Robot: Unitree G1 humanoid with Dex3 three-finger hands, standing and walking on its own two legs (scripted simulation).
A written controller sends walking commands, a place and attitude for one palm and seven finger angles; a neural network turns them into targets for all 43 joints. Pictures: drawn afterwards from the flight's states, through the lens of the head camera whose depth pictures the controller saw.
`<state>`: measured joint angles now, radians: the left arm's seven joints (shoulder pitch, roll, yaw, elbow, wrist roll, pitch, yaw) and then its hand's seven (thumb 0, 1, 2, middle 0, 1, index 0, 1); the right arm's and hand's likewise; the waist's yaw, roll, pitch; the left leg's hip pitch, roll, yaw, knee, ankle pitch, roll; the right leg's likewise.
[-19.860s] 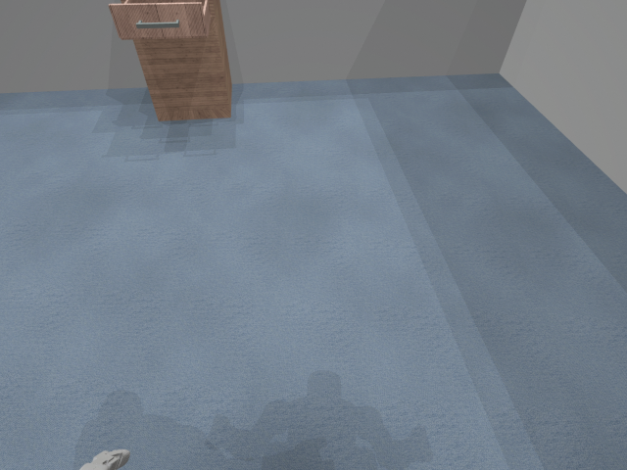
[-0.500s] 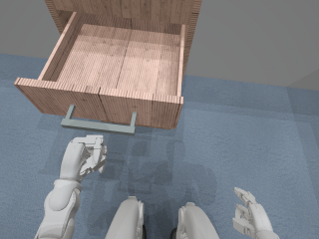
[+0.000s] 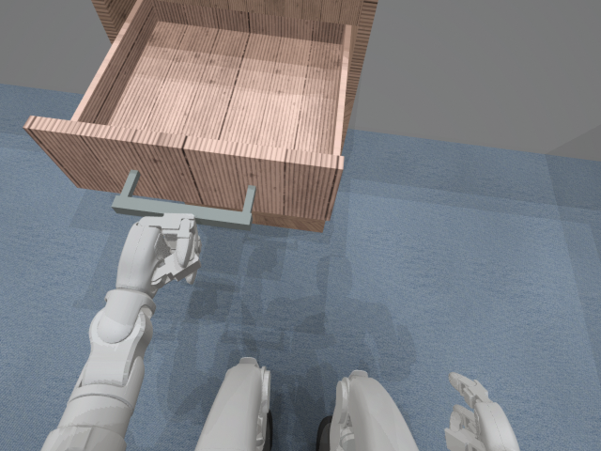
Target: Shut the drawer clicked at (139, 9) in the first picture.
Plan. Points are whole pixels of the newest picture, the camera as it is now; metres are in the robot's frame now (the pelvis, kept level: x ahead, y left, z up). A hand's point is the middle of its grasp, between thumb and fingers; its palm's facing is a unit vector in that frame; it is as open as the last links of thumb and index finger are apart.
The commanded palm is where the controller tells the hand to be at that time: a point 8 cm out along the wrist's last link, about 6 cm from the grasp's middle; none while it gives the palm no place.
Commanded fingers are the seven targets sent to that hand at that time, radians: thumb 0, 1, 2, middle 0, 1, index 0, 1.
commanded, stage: push the drawer shut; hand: left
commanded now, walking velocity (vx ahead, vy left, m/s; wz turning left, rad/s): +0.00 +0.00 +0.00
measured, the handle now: (187, 199) +0.42 +0.18 +0.02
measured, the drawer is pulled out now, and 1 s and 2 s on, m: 0.27 0.13 0.02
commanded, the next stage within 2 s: none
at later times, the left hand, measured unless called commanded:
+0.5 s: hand (203, 210) +0.42 +0.16 +0.01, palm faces -0.10 -0.99 -0.05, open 2.8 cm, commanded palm +0.43 +0.20 +0.03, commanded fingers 0.00 0.90 0.90 -1.40 -1.60 -1.40 -1.60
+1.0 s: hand (216, 169) +0.48 +0.15 +0.01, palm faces -0.06 -1.00 -0.05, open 3.0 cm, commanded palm +0.49 +0.17 +0.03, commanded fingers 0.00 0.90 0.90 -1.40 -1.60 -1.40 -1.60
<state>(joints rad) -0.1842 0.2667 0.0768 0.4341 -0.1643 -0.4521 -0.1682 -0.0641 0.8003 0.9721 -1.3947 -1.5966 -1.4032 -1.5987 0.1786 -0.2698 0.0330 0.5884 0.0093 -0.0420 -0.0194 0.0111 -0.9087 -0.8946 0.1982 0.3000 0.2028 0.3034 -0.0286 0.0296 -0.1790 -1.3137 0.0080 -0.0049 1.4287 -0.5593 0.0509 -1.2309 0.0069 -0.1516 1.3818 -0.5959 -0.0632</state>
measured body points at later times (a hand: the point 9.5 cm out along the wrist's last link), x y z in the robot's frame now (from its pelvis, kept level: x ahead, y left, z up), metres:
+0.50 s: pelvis -0.01 +0.02 +0.00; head +0.12 +0.04 +0.43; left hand +0.42 +0.21 +0.01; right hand +0.09 -0.25 -0.11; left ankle +0.05 +0.09 -0.59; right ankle +0.03 -0.09 -0.59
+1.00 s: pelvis -0.01 +0.02 -0.01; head +0.15 +0.05 +0.41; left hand +0.48 +0.21 +0.02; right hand +0.04 -0.25 -0.12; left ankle +0.05 +0.09 -0.59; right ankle +0.03 -0.09 -0.59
